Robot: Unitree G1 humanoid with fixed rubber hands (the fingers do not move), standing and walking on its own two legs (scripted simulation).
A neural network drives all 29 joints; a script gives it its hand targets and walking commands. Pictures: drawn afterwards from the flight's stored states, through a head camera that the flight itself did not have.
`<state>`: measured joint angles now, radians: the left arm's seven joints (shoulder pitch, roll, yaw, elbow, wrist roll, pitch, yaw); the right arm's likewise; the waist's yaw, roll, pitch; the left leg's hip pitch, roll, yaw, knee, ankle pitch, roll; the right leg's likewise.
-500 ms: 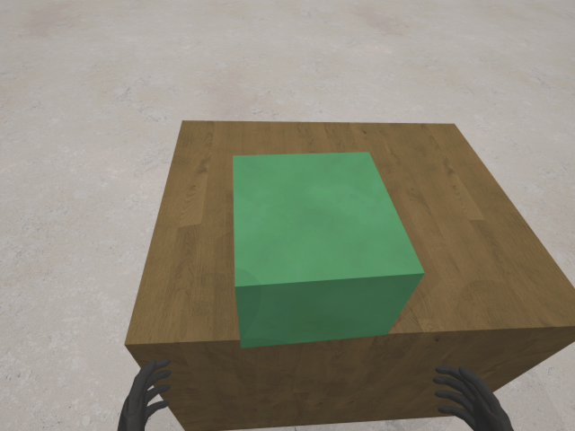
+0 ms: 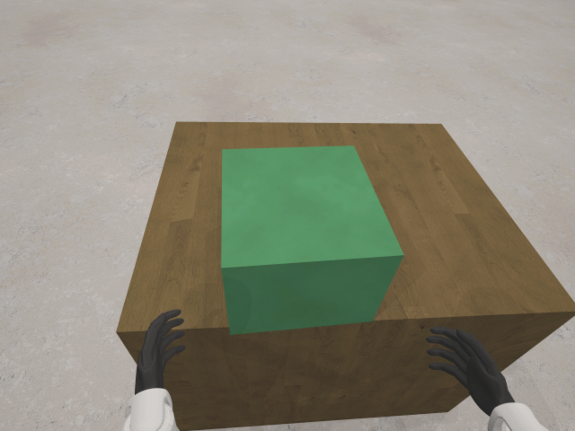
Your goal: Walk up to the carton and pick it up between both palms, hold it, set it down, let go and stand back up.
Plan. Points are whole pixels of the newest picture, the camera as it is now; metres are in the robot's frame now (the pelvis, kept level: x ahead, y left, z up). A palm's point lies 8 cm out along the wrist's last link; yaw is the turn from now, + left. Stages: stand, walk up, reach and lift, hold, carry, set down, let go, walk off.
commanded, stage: reach and lift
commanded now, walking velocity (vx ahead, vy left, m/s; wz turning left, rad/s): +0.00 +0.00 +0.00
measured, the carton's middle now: (296, 234) +0.46 +0.01 +0.00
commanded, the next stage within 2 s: none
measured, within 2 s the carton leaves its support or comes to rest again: neither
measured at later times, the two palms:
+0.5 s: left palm (155, 333) +0.25 +0.20 +0.01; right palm (466, 329) +0.28 -0.24 +0.01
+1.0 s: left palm (153, 284) +0.30 +0.21 +0.05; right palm (453, 265) +0.35 -0.22 +0.07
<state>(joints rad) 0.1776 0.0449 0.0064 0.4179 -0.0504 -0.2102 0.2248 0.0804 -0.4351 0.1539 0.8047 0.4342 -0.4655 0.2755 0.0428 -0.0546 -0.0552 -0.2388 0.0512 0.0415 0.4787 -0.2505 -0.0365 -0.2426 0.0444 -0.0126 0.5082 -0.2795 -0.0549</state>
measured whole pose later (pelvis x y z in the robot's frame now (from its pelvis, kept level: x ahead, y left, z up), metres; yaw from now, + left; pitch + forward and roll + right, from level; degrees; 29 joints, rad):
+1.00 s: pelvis +0.00 +0.01 +0.01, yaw +0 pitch +6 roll +0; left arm -0.21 0.03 0.11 0.29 -0.06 0.23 0.22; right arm -0.41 -0.47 0.11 0.81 0.42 -0.10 0.21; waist 0.08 -0.03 -0.08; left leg -0.30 0.06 0.05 0.38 -0.18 -0.03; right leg -0.29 0.05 0.00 0.37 -0.18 -0.05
